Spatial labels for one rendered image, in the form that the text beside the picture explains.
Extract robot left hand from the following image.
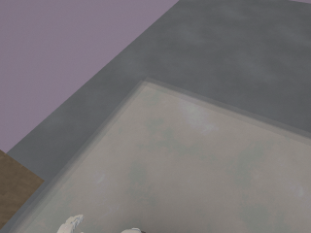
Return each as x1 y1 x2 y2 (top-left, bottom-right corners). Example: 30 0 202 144
56 215 84 233

